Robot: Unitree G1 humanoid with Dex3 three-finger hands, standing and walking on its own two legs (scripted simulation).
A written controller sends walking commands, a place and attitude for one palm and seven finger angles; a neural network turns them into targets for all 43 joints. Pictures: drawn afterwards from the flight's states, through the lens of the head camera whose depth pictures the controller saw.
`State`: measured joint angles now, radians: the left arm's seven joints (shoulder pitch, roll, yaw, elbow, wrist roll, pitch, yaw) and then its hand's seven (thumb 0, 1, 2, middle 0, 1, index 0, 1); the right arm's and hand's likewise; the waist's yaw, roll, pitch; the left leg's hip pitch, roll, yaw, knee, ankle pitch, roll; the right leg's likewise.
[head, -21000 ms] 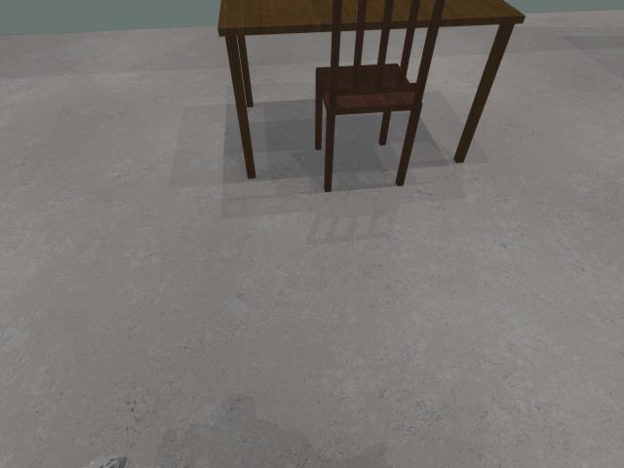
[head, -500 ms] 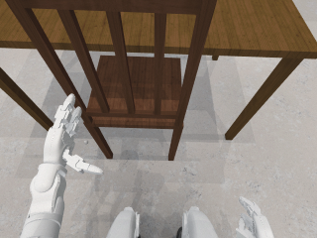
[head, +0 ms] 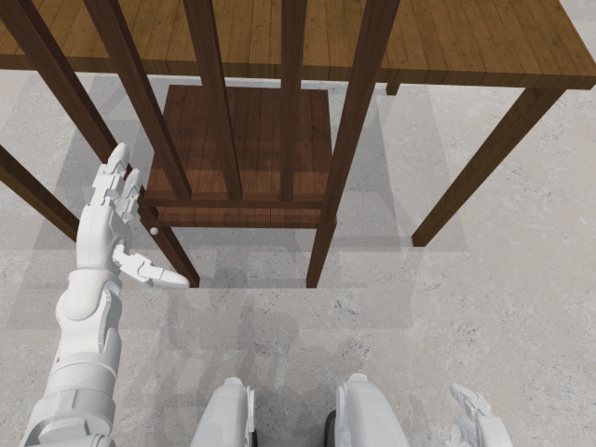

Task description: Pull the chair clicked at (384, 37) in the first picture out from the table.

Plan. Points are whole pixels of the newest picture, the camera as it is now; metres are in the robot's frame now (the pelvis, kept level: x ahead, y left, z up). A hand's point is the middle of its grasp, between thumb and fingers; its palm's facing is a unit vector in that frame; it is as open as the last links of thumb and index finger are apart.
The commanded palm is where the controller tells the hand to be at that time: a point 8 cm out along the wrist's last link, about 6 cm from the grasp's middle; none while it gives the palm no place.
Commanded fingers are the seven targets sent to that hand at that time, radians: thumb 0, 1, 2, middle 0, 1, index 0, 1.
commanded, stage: aim the fingers beside a spindle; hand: left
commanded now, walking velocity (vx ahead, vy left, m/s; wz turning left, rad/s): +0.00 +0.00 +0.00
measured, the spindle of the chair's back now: (221, 124) +0.53 +0.12 +0.06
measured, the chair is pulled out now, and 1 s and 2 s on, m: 0.00 0.00 0.00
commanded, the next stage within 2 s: push the fingers through the gap in 0.56 s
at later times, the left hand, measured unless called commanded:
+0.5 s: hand (155, 238) +0.37 +0.19 +0.02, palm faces +0.02 -1.00 -0.04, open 16.9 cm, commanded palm +0.35 +0.23 +0.02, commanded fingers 0.00 -0.50 0.30 -0.06 -0.08 -0.06 -0.08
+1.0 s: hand (167, 217) +0.40 +0.18 +0.02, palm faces +0.01 -1.00 -0.05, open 16.9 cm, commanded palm +0.38 +0.23 +0.02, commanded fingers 0.00 -0.50 0.30 -0.06 -0.08 -0.06 -0.08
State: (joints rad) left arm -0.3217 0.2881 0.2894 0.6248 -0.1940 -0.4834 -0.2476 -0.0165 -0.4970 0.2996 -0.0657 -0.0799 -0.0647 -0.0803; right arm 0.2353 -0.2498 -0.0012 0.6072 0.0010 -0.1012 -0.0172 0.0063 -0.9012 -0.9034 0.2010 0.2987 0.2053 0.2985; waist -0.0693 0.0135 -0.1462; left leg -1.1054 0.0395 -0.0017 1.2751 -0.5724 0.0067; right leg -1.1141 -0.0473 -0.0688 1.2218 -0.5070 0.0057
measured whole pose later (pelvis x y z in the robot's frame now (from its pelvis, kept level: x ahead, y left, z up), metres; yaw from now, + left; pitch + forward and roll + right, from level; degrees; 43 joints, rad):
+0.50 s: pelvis +0.00 +0.01 +0.00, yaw +0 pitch +23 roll -2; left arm -0.29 0.26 0.25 0.60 -0.18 -0.50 -0.20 -0.02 -0.50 0.30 -0.07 -0.08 -0.06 -0.08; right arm 0.23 -0.25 0.00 0.59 0.00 -0.07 -0.01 0.01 -0.90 -0.90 0.20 0.30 0.21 0.30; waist -0.06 0.02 -0.15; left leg -1.11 0.03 0.00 1.28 -0.57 0.02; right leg -1.11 -0.05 -0.06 1.22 -0.50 0.01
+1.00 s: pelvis +0.00 +0.00 +0.00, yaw +0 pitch +24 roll -2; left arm -0.41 0.29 0.26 0.68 -0.16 -0.48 -0.20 -0.02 -0.50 0.30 -0.07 -0.08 -0.06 -0.08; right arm 0.23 -0.25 0.00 0.61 0.00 -0.06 -0.01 0.01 -0.90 -0.90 0.20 0.30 0.21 0.30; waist -0.07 0.02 -0.15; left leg -1.13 0.04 0.00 1.28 -0.57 0.01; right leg -1.14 -0.05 -0.07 1.23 -0.51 0.01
